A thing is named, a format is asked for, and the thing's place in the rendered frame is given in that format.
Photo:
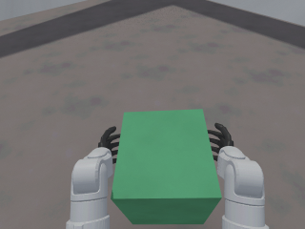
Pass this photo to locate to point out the left robot hand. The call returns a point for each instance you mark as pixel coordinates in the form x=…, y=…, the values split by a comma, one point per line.
x=106, y=139

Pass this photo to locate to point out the carton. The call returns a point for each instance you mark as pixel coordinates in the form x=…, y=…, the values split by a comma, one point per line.
x=165, y=171

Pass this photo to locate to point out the left robot forearm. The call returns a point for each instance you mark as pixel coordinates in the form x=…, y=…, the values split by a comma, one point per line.
x=89, y=191

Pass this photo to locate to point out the right robot hand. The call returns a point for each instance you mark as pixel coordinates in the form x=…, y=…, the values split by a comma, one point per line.
x=224, y=136

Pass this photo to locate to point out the right robot forearm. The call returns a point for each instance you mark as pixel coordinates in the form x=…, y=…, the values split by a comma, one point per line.
x=244, y=190

